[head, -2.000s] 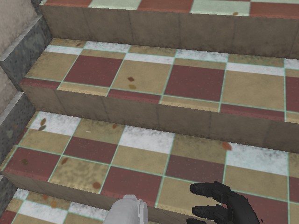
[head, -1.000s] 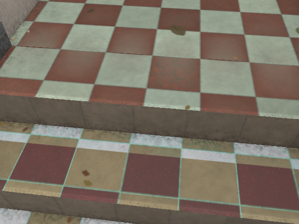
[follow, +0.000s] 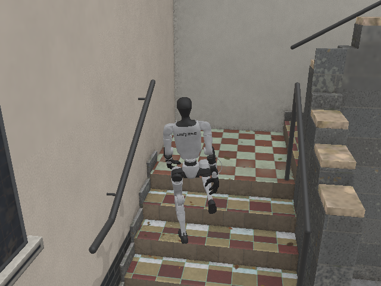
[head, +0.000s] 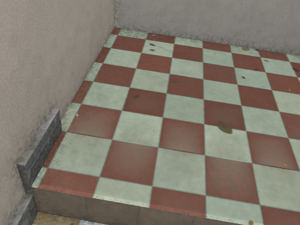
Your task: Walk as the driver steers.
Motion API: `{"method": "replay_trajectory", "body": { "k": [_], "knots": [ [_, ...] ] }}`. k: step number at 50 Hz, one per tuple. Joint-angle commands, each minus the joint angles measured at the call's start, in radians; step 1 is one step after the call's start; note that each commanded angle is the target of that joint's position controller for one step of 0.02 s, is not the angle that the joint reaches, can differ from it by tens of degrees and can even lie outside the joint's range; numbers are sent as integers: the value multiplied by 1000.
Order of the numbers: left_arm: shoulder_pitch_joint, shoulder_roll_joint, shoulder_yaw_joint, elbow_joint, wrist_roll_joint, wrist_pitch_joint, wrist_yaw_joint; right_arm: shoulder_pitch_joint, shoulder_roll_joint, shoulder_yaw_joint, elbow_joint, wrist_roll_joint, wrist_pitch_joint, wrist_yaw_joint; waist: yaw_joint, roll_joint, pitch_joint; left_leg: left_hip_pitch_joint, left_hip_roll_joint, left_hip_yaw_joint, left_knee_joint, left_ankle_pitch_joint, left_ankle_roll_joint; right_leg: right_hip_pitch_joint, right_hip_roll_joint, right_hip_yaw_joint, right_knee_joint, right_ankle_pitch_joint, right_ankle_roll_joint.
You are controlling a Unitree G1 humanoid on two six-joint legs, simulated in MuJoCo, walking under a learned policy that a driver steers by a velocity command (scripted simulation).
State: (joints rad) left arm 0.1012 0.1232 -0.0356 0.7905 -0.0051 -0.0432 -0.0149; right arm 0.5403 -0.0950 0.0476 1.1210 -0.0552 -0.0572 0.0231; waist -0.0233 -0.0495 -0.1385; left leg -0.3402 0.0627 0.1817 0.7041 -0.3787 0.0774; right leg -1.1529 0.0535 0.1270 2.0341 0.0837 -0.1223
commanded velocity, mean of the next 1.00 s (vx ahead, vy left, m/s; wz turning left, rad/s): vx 0.50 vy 0.00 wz -0.31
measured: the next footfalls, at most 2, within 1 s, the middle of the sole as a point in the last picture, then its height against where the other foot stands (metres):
right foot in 0.40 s outside the picture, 0.17 m higher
left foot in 0.84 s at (109, 170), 0.17 m higher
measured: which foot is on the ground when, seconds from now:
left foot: down 0.00-0.42, up 0.44-0.82, down 0.84-1.00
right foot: up 0.00-0.38, down 0.40-0.86, up 0.88-1.00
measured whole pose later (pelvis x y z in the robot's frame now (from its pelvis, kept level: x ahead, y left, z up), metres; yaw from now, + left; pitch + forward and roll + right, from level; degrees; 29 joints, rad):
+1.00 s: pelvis +0.57 +0.05 +0.28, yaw -21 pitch +2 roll +1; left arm 0.27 0.24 0.08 0.84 -0.03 -0.01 -0.01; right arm 0.20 -0.24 -0.07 0.83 -0.02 -0.08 -0.05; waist -0.02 -0.03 -0.03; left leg -0.62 0.11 0.18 1.05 -0.46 0.03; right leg -0.60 0.07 0.09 1.71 -0.15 -0.10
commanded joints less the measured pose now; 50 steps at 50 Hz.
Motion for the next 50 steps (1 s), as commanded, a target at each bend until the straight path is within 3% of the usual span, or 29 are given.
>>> {"method": "replay_trajectory", "body": {
  "k": [1,4,7,12,14,16,17,19,20,21,22,23,24,25,26,29,31,33,34,36,37,39,41,42,43,44,45,47,50],
  "knots": [
    [135,17,3,40,7,26,12,-93,-78,2,-65,-10,-14,3,84,114,198,-110,180,-249,-401,-120,-17,-183,-8,-16,224,-21,43],
    [31,-33,-13,15,14,24,12,15,-56,-1,-44,-15,-3,-16,15,124,215,17,166,-195,-374,-73,-54,-322,-30,-22,177,16,47],
    [-243,-76,-58,-89,2,-2,-6,152,-41,-6,-5,16,5,-51,-89,129,221,110,161,-227,-450,25,-53,-423,-48,-137,26,-30,60],
    [-453,-107,-101,-195,-10,-16,-32,278,-102,-34,14,38,16,-97,-117,123,264,383,250,-326,-633,384,14,-511,-162,-312,-247,-279,104],
    [-376,-115,-95,-178,-6,-24,-44,242,-130,-46,34,49,3,-96,-44,147,166,537,226,-157,-561,861,-26,-408,-143,-344,-257,-347,64],
    [-373,-88,-88,-200,-26,-46,-40,186,-175,-45,17,50,-6,-81,27,157,54,329,176,4,-517,1626,-32,150,-26,-462,-539,-394,-22],
    [-374,-51,-70,-209,-44,-45,-35,179,-237,-52,33,37,-22,-78,68,209,39,283,226,-31,-474,1926,-11,360,31,-476,-683,-453,-49],
    [-39,99,14,-105,-9,-4,-12,43,-338,-72,1,37,-31,-78,263,362,-57,393,290,-65,-189,2366,9,615,69,-358,-902,-543,-112],
    [189,182,57,-15,21,22,-10,-89,-388,-92,-56,47,-39,-68,368,389,-133,295,246,-58,36,2277,11,855,30,-182,-1019,-517,-152],
    [387,293,96,70,60,49,-5,-227,-368,-93,-151,16,-77,-39,416,77,-184,-48,82,-118,481,1516,34,1146,-84,239,-1269,-398,-243],
    [313,304,97,59,93,67,49,-182,-195,-72,-159,4,-122,20,229,-249,-288,-398,-189,-294,1090,266,-20,1266,-307,871,-1703,-290,-416],
    [336,169,67,77,92,36,63,-159,-167,-83,-189,39,-143,77,180,-131,-225,-535,-142,-495,1341,225,49,1177,-346,934,-1764,-533,-323],
    [292,44,39,122,53,10,53,-316,-124,-60,-305,35,-134,91,111,1,-12,-696,-116,-418,1468,216,73,1003,-291,745,-1707,-632,-240],
    [213,-1,32,127,27,-11,34,-373,-66,-35,-366,8,-114,84,24,138,122,-757,-81,-362,1473,210,79,853,-245,544,-1678,-539,-168],
    [151,-52,15,139,31,-20,8,-336,-14,-10,-381,5,-93,56,-34,128,141,-794,-83,-342,1624,168,83,759,-192,406,-1648,-498,-103],
    [69,-22,9,145,23,-39,-59,-204,-9,23,-377,56,-59,5,-153,126,222,-810,-18,-311,1482,219,71,530,-122,94,-1644,-347,-15],
    [37,41,16,113,0,-47,-58,-284,-78,14,-400,30,-57,-25,-129,127,239,-692,1,-180,1221,339,1,371,-43,23,-1693,-276,-36],
    [274,80,17,222,21,-28,-40,-513,35,54,-490,19,-48,-36,-28,-38,231,-928,0,-86,1479,245,-35,563,-83,159,-1702,-165,-65],
    [332,103,28,221,24,-17,-24,-515,27,56,-516,31,-54,-43,-14,-46,229,-1026,28,-113,1481,191,-53,678,-96,193,-1682,-187,-71],
    [461,90,36,248,-22,6,6,-693,2,69,-597,28,-81,-28,61,-63,198,-1091,46,-101,1205,165,-74,839,-103,245,-1699,-193,-69],
    [480,24,37,251,-9,21,4,-720,11,55,-604,17,-76,-19,76,-146,132,-1047,23,-28,1171,173,-87,915,-95,214,-1648,-11,-87],
    [387,78,76,178,-60,12,31,-751,-9,45,-665,2,-60,-19,36,-201,44,-489,19,-19,651,-74,-70,729,-135,176,-1804,208,-120],
    [382,187,107,138,-44,-19,25,-502,-156,-55,-616,32,-65,-39,-94,-313,-193,-70,-83,-49,494,-149,-33,934,-174,202,-1631,1040,-106],
    [251,257,127,100,-62,-35,29,-293,-263,-100,-577,52,-65,-60,-198,-284,-270,86,-10,-282,342,-240,13,995,-170,192,-1413,1126,-79],
    [177,240,123,34,-37,-62,20,-76,-407,-139,-497,21,-66,-64,-227,97,-446,392,143,-585,159,-53,80,849,-99,129,-1127,852,-50],
    [310,90,93,23,-26,-74,4,-83,-438,-153,-460,11,-48,-79,-119,612,-478,527,384,-1101,-259,136,223,586,93,109,-721,-216,60],
    [344,118,117,75,-25,-58,-7,-174,-311,-132,-466,16,-40,-81,-103,456,-392,384,390,-1153,-318,59,223,524,91,169,-374,-266,96],
    [189,22,93,-6,-16,13,-6,-267,-132,-105,-370,63,-21,-81,-39,113,2,58,327,-795,-200,-259,164,324,-7,-4,-190,-230,65],
    [197,-24,73,-37,-26,48,10,-202,-8,-71,-207,34,-32,-66,33,103,184,-89,250,-477,-200,-179,73,271,-45,-24,-142,-256,-24]
  ]
}}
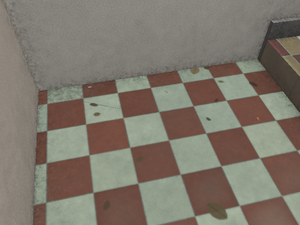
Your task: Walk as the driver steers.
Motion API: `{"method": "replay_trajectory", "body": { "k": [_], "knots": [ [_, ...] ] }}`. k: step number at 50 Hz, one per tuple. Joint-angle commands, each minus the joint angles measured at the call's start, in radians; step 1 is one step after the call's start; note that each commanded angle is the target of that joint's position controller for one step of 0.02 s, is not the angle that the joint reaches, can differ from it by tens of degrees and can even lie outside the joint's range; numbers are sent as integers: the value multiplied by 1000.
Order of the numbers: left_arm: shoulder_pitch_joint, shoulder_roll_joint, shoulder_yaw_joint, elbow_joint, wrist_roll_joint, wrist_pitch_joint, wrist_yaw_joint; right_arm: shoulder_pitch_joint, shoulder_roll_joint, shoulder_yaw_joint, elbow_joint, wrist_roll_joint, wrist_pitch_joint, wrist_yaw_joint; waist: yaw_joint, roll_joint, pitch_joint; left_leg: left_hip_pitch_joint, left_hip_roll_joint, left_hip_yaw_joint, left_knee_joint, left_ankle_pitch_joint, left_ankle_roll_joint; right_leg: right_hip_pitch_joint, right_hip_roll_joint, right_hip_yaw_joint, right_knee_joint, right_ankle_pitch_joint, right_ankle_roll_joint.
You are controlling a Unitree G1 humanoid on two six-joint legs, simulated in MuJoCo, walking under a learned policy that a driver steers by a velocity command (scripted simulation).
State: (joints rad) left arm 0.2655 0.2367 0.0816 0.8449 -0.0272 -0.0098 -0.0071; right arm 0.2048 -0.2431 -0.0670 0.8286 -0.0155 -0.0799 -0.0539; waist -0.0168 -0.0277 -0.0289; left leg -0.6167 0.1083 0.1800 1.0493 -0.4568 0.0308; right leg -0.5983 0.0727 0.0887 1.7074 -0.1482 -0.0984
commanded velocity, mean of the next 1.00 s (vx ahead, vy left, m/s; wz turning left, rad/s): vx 0.34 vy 0.00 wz -0.10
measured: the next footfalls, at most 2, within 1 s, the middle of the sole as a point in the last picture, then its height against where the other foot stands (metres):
right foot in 0.44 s outside the picture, level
left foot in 0.92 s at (157, 201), level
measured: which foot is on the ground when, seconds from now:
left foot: down 0.00-0.46, up 0.48-0.90, down 0.92-1.00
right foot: up 0.00-0.42, down 0.44-1.00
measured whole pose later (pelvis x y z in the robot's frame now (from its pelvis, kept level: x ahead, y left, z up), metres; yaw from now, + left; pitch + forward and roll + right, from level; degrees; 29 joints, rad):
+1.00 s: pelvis +0.46 -0.13 +0.06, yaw -4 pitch +1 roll -1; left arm 0.23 0.18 0.07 0.92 0.01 -0.04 0.04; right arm 0.12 -0.17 -0.05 0.91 -0.02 -0.06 -0.02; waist 0.01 0.00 0.01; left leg -0.43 0.04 0.02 0.54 -0.12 0.01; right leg -0.15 0.00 -0.11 0.58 -0.40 -0.01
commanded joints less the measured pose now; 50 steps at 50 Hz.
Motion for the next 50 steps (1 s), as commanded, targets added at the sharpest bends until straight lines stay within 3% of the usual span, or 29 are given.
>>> {"method": "replay_trajectory", "body": {
  "k": [1,3,4,5,7,9,12,13,16,18,19,20,21,22,23,24,25,26,27,28,29,33,37,42,45,47,48,49,50],
  "knots": [
    [35,-163,-50,-101,-8,15,7,190,131,35,129,3,-17,16,28,70,84,231,204,-423,-564,-61,107,-341,-66,23,193,-27,-60],
    [25,-179,-59,-151,2,12,-8,221,95,14,147,38,-26,28,56,38,72,299,187,-322,-601,52,68,-382,-91,38,139,-14,-47],
    [38,-162,-54,-142,-1,18,-14,174,93,17,133,39,-26,30,80,51,79,257,163,-243,-601,105,53,-365,-95,73,33,8,-30],
    [-19,-134,-57,-192,-12,13,-9,116,48,11,98,12,-25,25,83,80,95,237,163,-205,-683,120,92,-356,-111,99,-119,-15,2],
    [-51,-58,-31,-209,-15,24,10,86,-32,-9,59,0,-22,12,71,111,95,299,177,-160,-798,178,122,-310,-123,45,-327,20,64],
    [-113,-30,-19,-230,-21,28,18,132,-76,-26,58,14,-28,-5,44,123,117,381,199,-132,-883,217,132,-302,-165,33,-470,74,88],
    [-240,-30,-16,-264,-42,26,7,221,-95,-34,60,18,-15,-13,-24,109,167,530,208,-62,-926,275,128,-274,-193,-51,-747,132,71],
    [-271,-28,-16,-269,-29,24,0,248,-70,-24,69,16,-12,-15,-40,121,165,545,191,-25,-929,302,121,-202,-194,-96,-826,150,61],
    [-322,-28,-10,-281,-23,18,-18,261,-115,-34,75,30,-8,-10,-59,140,206,595,214,2,-970,341,132,-105,-181,-154,-971,119,31],
    [-341,-41,-12,-283,-39,-4,-40,319,-110,-30,111,18,1,8,-57,123,247,666,251,-15,-967,352,141,-93,-181,-167,-1048,48,-20],
    [-330,-28,-2,-295,-21,-6,-54,309,-142,-38,108,30,10,15,-38,114,242,705,261,-6,-919,504,144,-49,-164,-183,-1088,-12,-40],
    [-286,-9,10,-288,-10,-12,-65,293,-156,-40,111,41,16,18,0,125,199,719,258,-3,-836,633,145,37,-139,-194,-1120,-66,-56],
    [-104,-2,24,-233,-21,-18,-70,259,-153,-34,129,40,23,23,110,147,90,671,214,21,-644,774,122,264,-86,-223,-1148,-52,-68],
    [94,86,59,-163,-24,-25,-51,230,-113,-17,122,25,16,26,196,131,-47,536,127,14,-412,809,98,562,-55,-222,-1112,-19,-82],
    [238,225,90,-132,9,-33,-19,209,-30,5,69,19,1,30,202,-134,-182,189,11,-9,-73,463,45,901,-279,94,-1150,-5,-136],
    [237,258,87,-128,29,-48,-16,263,43,40,31,42,-32,31,123,-325,-382,9,-140,-182,248,-43,-4,1016,-469,577,-1405,-141,-259],
    [151,149,46,-142,54,-64,-23,232,-16,13,39,76,-48,36,102,-218,-341,-45,-101,-298,400,-20,-9,929,-496,570,-1471,66,-225],
    [95,113,38,-130,52,-67,-29,142,-26,10,10,75,-41,32,78,-114,-222,-65,-53,-288,422,24,-11,793,-467,355,-1407,234,-160],
    [22,88,31,-118,38,-72,-39,105,-7,15,3,49,-34,31,37,-34,-160,-39,-21,-293,349,100,-3,648,-415,186,-1376,368,-119],
    [-6,45,22,-109,32,-79,-42,104,-14,5,5,34,-25,33,12,-65,-123,-17,6,-299,286,148,0,576,-372,77,-1375,432,-90],
    [-13,16,11,-90,35,-89,-45,133,-13,-1,8,39,-12,45,-16,-86,-103,33,21,-306,252,183,6,517,-346,25,-1392,472,-72],
    [-2,26,6,-43,48,-100,0,129,9,-4,1,31,19,39,-57,-45,-41,28,-11,-280,134,196,-14,438,-329,-58,-1447,638,-126],
    [-16,51,1,-25,49,-81,33,-15,3,3,-33,19,34,28,-52,-39,24,39,9,-258,-136,327,-54,362,-305,-128,-1487,516,-117],
    [34,64,3,12,41,-63,35,-108,-7,6,-13,8,34,43,18,-65,26,140,-26,-194,-404,411,-46,450,-290,-142,-1433,526,-118],
    [24,58,10,40,13,-43,36,-100,-22,1,0,2,17,44,-6,-37,8,227,-49,-173,-585,479,0,505,-270,-132,-1312,443,-71],
    [80,26,8,47,38,-43,43,-20,-119,-24,36,-16,2,36,21,67,-62,450,14,-231,-544,1065,40,420,-153,-177,-1174,280,17],
    [195,-35,-7,76,45,-42,44,-4,-104,-18,58,-25,2,31,62,201,-133,612,105,-320,-508,1158,152,297,-118,-174,-1119,57,76],
    [144,-14,-4,83,47,-29,52,26,-26,-3,78,-10,12,32,16,220,-163,604,148,-393,-548,1055,218,291,-95,-166,-1055,-128,115],
    [74,-8,-2,68,34,-10,54,11,11,11,88,-3,22,31,16,207,-159,573,164,-425,-590,899,223,281,-96,-140,-1057,-215,123]
  ]
}}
